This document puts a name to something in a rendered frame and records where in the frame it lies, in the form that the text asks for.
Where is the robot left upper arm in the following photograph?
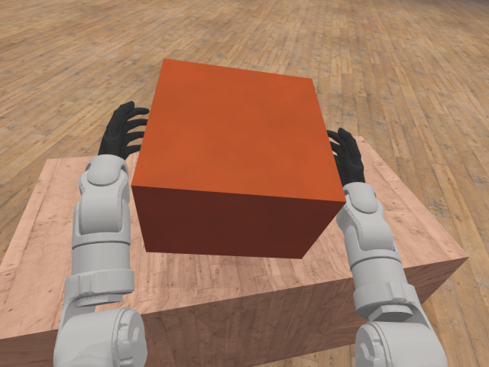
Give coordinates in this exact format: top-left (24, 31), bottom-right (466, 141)
top-left (55, 307), bottom-right (147, 367)

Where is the robot right forearm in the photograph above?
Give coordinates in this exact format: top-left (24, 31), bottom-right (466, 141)
top-left (336, 182), bottom-right (449, 367)

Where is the right robot hand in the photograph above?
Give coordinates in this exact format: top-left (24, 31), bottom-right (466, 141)
top-left (326, 128), bottom-right (365, 188)

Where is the left robot hand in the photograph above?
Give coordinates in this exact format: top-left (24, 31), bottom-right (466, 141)
top-left (98, 101), bottom-right (150, 160)

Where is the pedestal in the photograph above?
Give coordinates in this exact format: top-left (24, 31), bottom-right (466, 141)
top-left (0, 136), bottom-right (469, 367)

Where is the robot right upper arm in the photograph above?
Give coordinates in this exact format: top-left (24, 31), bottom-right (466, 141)
top-left (355, 321), bottom-right (447, 367)

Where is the carton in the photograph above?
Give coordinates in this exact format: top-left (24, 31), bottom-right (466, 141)
top-left (131, 58), bottom-right (347, 259)

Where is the robot left forearm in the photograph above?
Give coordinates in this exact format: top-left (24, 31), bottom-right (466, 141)
top-left (53, 154), bottom-right (134, 367)

